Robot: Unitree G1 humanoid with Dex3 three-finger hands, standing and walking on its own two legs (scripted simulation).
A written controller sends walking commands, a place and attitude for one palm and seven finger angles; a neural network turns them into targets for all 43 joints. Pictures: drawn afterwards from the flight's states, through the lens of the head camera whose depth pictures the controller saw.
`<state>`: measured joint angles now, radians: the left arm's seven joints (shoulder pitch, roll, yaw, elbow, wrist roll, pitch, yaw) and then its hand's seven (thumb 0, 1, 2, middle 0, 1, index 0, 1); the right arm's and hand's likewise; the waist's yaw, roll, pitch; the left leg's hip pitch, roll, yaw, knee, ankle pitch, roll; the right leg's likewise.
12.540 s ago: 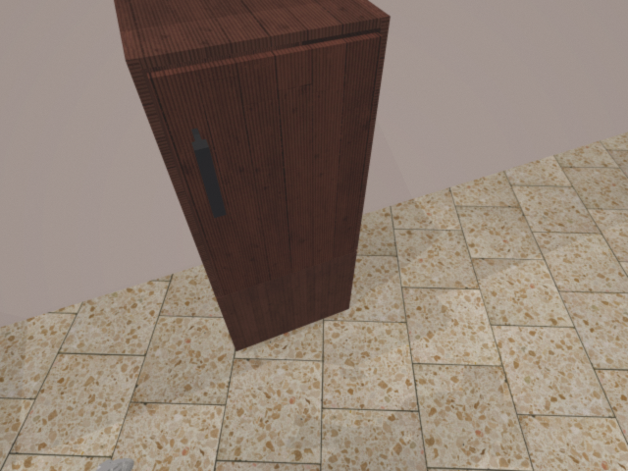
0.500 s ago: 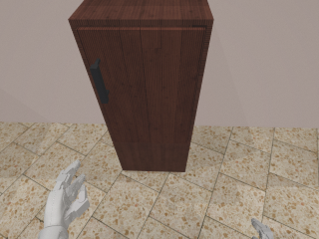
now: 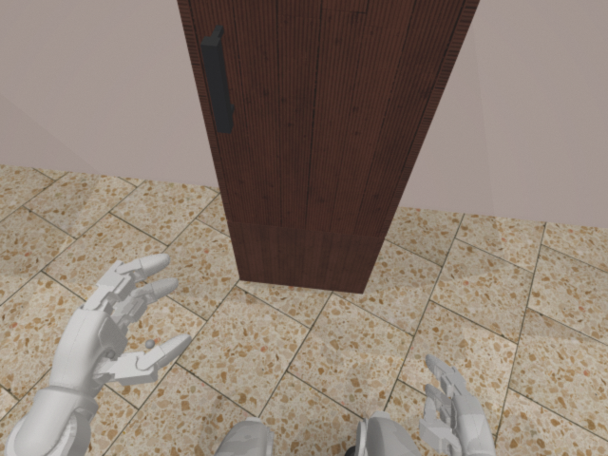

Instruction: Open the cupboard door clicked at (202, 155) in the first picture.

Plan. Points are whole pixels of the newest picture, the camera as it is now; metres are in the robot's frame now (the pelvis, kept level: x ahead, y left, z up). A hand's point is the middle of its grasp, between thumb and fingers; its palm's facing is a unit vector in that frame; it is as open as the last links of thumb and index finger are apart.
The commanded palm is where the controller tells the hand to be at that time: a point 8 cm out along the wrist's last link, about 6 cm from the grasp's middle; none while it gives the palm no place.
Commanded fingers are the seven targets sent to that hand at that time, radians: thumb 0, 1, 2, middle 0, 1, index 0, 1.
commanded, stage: raise the hand with hooked fingers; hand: left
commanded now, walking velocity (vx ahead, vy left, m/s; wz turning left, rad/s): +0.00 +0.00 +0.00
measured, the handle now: (222, 81) +0.63 +0.19 +0.12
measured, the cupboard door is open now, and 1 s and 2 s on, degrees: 0 0 0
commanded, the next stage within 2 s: move the hooked fingers beside the handle in 1.40 s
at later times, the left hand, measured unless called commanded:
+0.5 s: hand (108, 283) +0.28 +0.24 +0.10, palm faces +0.00 -1.00 -0.06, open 13.2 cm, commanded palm +0.25 +0.30 +0.11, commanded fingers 0.00 -0.50 0.30 -0.30 -1.20 -0.30 -1.20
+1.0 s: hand (92, 222) +0.33 +0.26 +0.14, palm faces +0.00 -1.00 -0.03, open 14.0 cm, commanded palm +0.29 +0.31 +0.14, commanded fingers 0.00 -0.50 0.30 -0.30 -1.20 -0.30 -1.20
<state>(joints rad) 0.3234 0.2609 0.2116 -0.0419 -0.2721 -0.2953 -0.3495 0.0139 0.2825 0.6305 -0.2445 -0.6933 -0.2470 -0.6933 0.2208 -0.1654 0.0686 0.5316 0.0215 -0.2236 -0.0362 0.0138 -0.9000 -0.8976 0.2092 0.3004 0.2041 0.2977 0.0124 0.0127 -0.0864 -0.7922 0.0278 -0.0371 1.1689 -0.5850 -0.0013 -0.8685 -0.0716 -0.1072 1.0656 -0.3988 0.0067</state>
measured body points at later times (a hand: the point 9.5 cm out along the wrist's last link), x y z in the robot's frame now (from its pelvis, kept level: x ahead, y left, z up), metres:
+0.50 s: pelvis +0.02 +0.01 +0.03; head +0.07 +0.02 +0.48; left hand +0.27 +0.30 +0.10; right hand +0.20 -0.24 -0.02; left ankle +0.00 +0.12 -0.65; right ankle +0.07 -0.14 -0.65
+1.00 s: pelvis +0.03 -0.01 +0.05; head +0.07 -0.01 +0.50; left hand +0.32 +0.32 +0.14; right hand +0.17 -0.26 -0.03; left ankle +0.00 +0.12 -0.65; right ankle +0.07 -0.14 -0.65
